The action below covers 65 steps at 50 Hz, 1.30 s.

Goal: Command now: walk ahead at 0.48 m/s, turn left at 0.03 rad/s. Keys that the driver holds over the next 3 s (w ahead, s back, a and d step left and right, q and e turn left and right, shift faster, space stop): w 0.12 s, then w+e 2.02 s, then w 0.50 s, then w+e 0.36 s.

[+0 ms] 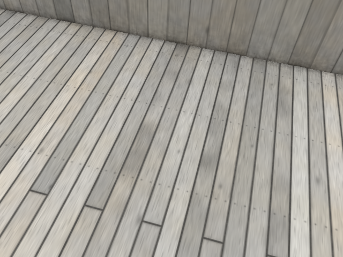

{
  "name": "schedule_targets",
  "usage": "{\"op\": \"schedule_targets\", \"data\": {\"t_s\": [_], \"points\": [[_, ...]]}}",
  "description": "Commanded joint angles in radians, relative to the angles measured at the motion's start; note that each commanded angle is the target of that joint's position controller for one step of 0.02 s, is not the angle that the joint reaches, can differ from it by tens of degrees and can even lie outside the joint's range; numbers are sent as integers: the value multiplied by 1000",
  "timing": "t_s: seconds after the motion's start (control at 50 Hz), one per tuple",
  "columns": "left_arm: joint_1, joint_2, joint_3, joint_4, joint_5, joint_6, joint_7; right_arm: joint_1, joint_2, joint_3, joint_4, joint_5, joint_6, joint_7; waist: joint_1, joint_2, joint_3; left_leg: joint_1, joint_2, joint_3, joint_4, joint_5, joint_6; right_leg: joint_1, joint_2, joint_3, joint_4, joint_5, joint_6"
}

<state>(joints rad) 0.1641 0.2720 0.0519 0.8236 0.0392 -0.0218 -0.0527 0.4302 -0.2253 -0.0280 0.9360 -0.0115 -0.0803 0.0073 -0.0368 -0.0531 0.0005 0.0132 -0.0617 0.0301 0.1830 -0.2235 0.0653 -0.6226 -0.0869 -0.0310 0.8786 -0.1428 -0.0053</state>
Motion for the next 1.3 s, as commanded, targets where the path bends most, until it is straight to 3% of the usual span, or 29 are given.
{"op": "schedule_targets", "data": {"t_s": [0.02,0.12,0.16,0.18,0.2,0.22,0.24,0.26,0.28,0.3,0.4,0.46,0.62,0.66,0.7,0.72,0.74,0.76,0.78,0.8,0.84,0.94,1.04,1.14,1.2,1.24,1.26,1.28,1.3], "points": [[-157,24,-8,-104,-5,-11,-2,22,-138,-28,-22,-2,-13,-4,-12,144,90,-2,237,-115,-56,372,126,-71,12,-36,-131,72,6],[-185,46,-7,-125,-10,-16,10,32,-170,-34,18,-6,-11,-12,7,144,105,54,284,-95,2,560,104,67,54,-59,-289,40,-69],[-32,73,7,-75,-10,-23,24,-5,-194,-41,24,-13,-7,-15,81,145,20,85,272,-37,188,841,74,253,116,-87,-325,-16,-114],[133,89,19,-16,-5,-30,32,-14,-193,-42,25,-13,-1,-17,150,113,-68,43,235,11,390,862,54,446,147,-101,-376,5,-139],[295,147,38,26,14,-37,43,1,-168,-33,9,-12,0,-19,203,51,-170,-146,197,44,665,594,36,695,9,62,-383,-84,-180],[357,277,70,39,21,-35,46,118,-56,-12,-16,14,-3,-3,141,-222,-293,-510,4,63,1058,-87,-17,963,-280,613,-492,-202,-330],[277,231,64,35,-29,-25,35,54,-137,-30,-16,-14,-9,-3,129,-129,-274,-637,9,-81,1157,-245,0,925,-268,798,-627,-247,-336],[166,185,53,14,-33,-24,35,-44,-152,-35,-48,-12,-15,0,93,-60,-104,-694,76,-86,1161,-152,7,783,-242,621,-619,-222,-312],[120,126,39,9,-28,-28,32,-100,-141,-29,-63,-12,-26,3,79,23,-38,-668,115,-80,1096,-75,6,657,-200,511,-637,-94,-292],[106,103,32,16,-27,-33,35,-115,-124,-27,-67,-18,-23,5,51,34,2,-623,139,-81,1032,-53,-2,568,-150,431,-651,7,-267],[158,117,36,49,-41,-56,43,-162,-92,-16,-107,-39,31,13,9,12,18,-563,156,-48,856,-23,-75,425,-67,295,-710,141,-269],[216,117,38,59,-42,-51,44,-315,-95,-13,-165,-35,37,14,48,12,67,-642,161,-35,699,97,-111,432,-47,295,-736,119,-256],[322,136,48,58,-25,-37,56,-534,-99,1,-263,-15,21,19,128,-15,47,-618,94,-40,436,191,-109,587,-46,341,-602,323,-211],[285,154,54,41,-21,-35,64,-490,-121,-4,-264,-12,12,15,93,-27,38,-514,79,-55,365,135,-88,581,-56,370,-553,358,-183],[231,174,60,21,-23,-39,61,-316,-158,-21,-218,-12,-3,1,10,-12,-28,-257,38,-38,281,79,-55,524,-17,365,-397,458,-146],[224,153,56,14,-32,-47,52,-183,-204,-38,-190,-25,-18,-14,-49,55,-116,-54,112,-100,240,62,-19,446,52,314,-194,393,-121],[248,65,33,-28,-58,-54,48,-39,-289,-57,-194,-52,-19,-32,-85,191,-281,199,382,-387,203,-162,40,269,132,211,97,62,-91],[342,46,29,-52,-61,-47,49,-78,-336,-71,-191,-50,0,-27,-6,381,-310,265,530,-783,78,-208,128,31,220,127,269,-437,-82],[315,112,38,-13,-30,-26,58,-145,-228,-54,-205,-36,11,-23,16,196,-169,139,490,-713,85,-306,125,-30,126,142,356,-349,-91],[248,108,39,-14,-21,-22,46,-201,-146,-34,-216,-26,10,-18,17,97,-63,14,431,-543,69,-238,104,-18,94,135,335,-255,-85],[202,84,37,-27,-8,-8,28,-214,-114,-23,-201,-25,2,-19,37,142,-1,-101,350,-318,29,-2,67,24,47,115,278,-188,-64],[107,60,29,-73,-4,26,-3,-148,-133,-34,-159,-5,-32,-9,49,147,6,-103,329,-114,-16,258,82,-41,22,90,263,-79,-34],[-58,38,10,-133,-7,23,-20,-100,-135,-39,-127,-9,-28,-7,22,135,53,-79,296,43,-34,325,75,-81,16,39,44,85,-20],[-200,30,-5,-191,0,17,-34,-33,-172,-50,-94,-8,-15,-17,-15,135,88,3,326,130,-6,405,55,-9,32,-54,-188,72,-67],[-181,48,2,-197,8,18,-24,-12,-205,-57,-75,-10,7,-26,5,154,56,78,338,189,144,762,35,95,103,-113,-252,-72,-122],[-2,81,23,-149,12,7,-8,-12,-233,-61,-73,-8,26,-30,86,150,-59,61,334,217,441,930,26,317,183,-124,-313,-133,-176],[178,124,46,-91,21,-1,8,-29,-229,-58,-91,-9,30,-29,169,94,-160,-94,312,232,699,751,-5,574,161,-48,-376,-117,-215],[228,242,77,-90,22,0,24,6,-117,-32,-158,0,25,-13,140,-115,-278,-489,209,226,1039,40,-58,907,-144,396,-407,-249,-316],[242,290,88,-119,-13,11,32,-73,-155,-42,-212,-10,15,-3,154,-127,-345,-716,52,42,1240,-344,-90,985,-280,827,-571,-159,-407]]}}
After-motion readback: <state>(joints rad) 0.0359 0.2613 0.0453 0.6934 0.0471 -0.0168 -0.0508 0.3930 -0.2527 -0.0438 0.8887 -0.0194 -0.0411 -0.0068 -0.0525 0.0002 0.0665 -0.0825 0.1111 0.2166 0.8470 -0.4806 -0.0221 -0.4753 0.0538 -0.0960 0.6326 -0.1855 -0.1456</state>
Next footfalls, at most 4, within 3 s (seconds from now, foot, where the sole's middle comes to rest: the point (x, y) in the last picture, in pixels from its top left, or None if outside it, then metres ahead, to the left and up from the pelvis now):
0.20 right None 0.28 -0.11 -0.78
0.72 left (160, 233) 0.60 0.02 -0.78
1.26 right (232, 201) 0.74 -0.30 -0.78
1.78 left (245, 139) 1.08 -0.42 -0.78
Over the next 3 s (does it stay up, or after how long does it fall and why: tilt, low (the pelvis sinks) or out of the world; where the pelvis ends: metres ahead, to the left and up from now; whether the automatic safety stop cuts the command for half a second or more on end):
stays up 1.12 -0.95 0.00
